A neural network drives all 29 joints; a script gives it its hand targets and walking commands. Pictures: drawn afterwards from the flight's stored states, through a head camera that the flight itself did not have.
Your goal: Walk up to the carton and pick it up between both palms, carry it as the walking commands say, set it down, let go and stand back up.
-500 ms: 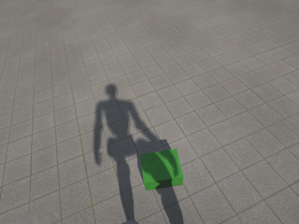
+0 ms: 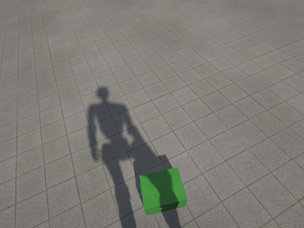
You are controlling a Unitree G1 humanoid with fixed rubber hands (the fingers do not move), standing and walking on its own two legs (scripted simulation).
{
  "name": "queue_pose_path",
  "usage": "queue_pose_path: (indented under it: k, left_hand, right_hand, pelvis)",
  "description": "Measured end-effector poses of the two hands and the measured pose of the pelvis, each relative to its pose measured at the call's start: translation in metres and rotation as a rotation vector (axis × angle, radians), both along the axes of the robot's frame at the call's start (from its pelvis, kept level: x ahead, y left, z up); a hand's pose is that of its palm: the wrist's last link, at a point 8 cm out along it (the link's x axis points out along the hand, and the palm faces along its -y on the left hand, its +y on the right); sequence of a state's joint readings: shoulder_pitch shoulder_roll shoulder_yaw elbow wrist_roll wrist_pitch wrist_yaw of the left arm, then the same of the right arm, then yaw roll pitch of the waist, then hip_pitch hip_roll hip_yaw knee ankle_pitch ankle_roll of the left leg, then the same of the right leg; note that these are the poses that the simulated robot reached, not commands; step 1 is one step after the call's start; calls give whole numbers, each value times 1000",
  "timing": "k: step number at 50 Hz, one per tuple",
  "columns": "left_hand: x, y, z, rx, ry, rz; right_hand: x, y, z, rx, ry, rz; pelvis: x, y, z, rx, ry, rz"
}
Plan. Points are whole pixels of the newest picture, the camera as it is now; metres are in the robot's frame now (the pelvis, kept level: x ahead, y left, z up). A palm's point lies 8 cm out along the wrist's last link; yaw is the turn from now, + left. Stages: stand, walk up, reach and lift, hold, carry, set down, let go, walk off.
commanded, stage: walk up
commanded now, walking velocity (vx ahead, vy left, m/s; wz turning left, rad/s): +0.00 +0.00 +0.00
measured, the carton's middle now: (162, 190) +0.43 +0.02 -0.70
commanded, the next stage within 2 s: stand in 1.94 s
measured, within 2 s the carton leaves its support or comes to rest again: neither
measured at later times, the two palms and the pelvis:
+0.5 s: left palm out of the picture +0.01 +0.23 -0.13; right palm out of the picture +0.03 -0.24 -0.14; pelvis +0.01 -0.01 +0.00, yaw +4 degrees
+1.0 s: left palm out of the picture -0.05 +0.23 -0.14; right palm out of the picture +0.04 -0.22 -0.14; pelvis +0.00 +0.00 +0.00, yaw +7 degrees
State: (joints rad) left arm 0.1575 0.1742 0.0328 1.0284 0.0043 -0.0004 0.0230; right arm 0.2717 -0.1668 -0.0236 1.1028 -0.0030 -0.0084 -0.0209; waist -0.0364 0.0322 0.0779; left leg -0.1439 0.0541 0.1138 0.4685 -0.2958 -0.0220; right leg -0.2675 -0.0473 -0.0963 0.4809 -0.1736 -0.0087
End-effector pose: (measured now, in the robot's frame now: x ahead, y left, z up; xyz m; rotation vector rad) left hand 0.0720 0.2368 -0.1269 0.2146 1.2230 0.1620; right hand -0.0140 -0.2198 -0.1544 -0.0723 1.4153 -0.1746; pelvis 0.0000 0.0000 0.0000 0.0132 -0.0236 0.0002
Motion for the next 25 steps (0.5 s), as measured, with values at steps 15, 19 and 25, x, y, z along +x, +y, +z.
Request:
queue_pose_path:
  k: [15, 19, 25]
  left_hand:
    - [-4, -24, -1, -49, 9, 56]
    - [-28, -18, -5, -38, 54, 81]
    - [-59, -9, -7, -27, 97, 132]
  right_hand:
    - [38, -28, 14, -65, -36, 46]
    - [39, -26, 13, -61, -33, 61]
    - [44, -15, 11, -43, -35, 106]
  pelvis:
    - [19, -10, 8, -18, -4, 9]
    - [16, -10, 6, -19, -4, 38]
    - [12, -6, 5, -19, -4, 65]
